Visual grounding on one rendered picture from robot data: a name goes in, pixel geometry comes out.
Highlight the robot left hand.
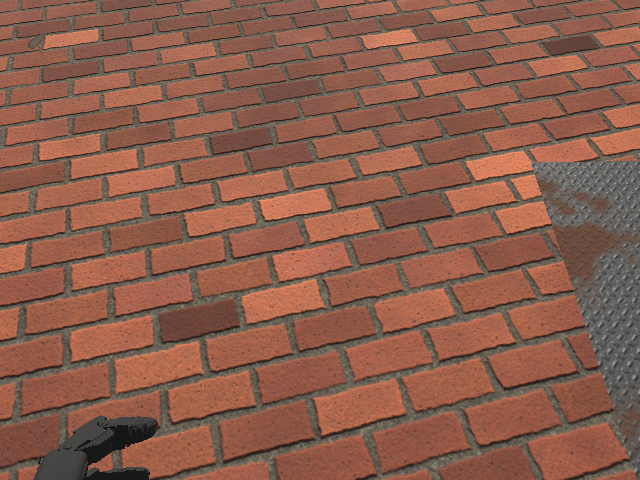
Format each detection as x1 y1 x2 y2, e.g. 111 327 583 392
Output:
33 416 158 480

